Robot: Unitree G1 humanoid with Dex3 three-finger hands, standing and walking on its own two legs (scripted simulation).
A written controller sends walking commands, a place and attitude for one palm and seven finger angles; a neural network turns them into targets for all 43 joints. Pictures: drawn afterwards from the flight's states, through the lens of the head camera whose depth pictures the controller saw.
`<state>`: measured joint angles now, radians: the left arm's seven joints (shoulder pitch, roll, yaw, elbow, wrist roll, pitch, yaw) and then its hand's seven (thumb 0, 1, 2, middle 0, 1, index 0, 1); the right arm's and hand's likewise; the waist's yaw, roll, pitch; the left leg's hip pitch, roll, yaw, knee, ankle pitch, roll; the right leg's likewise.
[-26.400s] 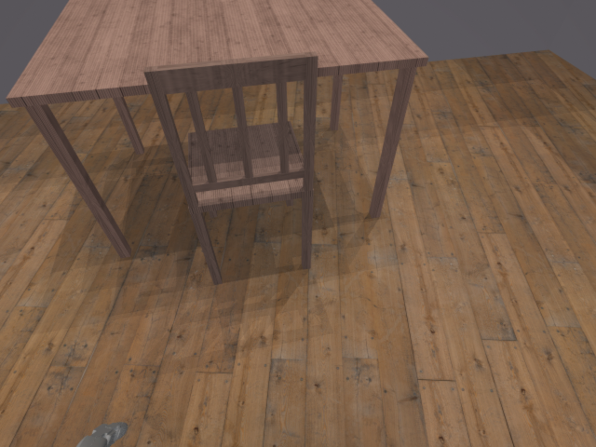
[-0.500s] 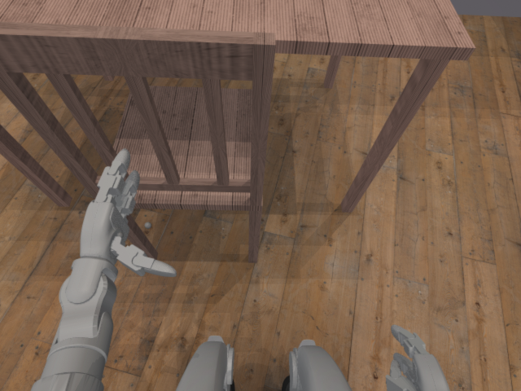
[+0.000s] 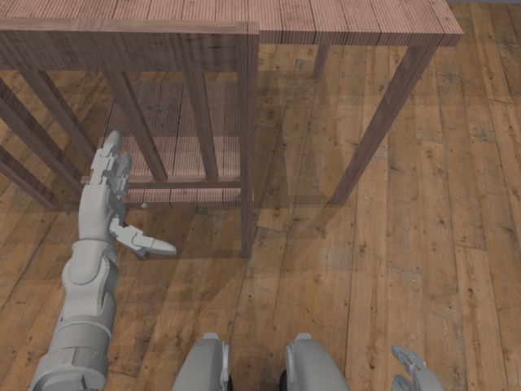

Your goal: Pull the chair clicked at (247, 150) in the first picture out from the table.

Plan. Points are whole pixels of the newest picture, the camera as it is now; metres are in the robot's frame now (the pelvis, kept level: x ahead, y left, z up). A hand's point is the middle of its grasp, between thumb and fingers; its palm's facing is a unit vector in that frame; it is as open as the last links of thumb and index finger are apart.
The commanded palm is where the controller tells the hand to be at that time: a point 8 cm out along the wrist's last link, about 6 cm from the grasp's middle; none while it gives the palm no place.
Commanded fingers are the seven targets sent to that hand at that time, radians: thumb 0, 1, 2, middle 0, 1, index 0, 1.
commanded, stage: aim the fingers beside a spindle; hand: left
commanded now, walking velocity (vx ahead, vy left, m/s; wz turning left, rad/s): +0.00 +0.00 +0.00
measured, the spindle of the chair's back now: (142, 134) +0.52 +0.21 +0.01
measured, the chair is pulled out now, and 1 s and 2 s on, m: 0.00 0.00 0.00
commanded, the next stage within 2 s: none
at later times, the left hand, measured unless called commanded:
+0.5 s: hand (139, 214) +0.37 +0.19 +0.01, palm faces +0.05 -1.00 -0.02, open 16.9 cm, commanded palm +0.35 +0.24 +0.02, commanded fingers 0.00 -0.50 0.30 -0.06 -0.08 -0.06 -0.08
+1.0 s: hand (129, 210) +0.37 +0.19 +0.03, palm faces +0.07 -1.00 -0.06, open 16.9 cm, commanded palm +0.34 +0.23 +0.02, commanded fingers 0.00 -0.50 0.30 -0.06 -0.08 -0.06 -0.08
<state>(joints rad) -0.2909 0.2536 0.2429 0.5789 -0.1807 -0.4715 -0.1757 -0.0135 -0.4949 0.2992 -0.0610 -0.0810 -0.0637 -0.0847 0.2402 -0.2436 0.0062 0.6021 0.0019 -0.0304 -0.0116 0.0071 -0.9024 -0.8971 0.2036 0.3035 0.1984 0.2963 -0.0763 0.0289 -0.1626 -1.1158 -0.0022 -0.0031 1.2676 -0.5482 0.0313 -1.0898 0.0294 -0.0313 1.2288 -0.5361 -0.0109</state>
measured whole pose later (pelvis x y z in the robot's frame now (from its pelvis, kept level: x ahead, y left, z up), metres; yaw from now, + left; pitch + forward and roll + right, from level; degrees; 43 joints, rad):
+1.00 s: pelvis +0.00 +0.00 +0.00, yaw +0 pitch +22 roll -3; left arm -0.25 0.27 0.24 0.55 -0.18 -0.50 -0.14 -0.01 -0.49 0.30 -0.06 -0.08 -0.06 -0.08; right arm 0.24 -0.24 0.01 0.59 0.00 -0.02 0.00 0.01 -0.90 -0.90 0.20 0.30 0.20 0.30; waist -0.06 0.03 -0.16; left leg -1.10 0.00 -0.01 1.27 -0.55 0.03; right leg -1.07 0.03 -0.04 1.22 -0.54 -0.01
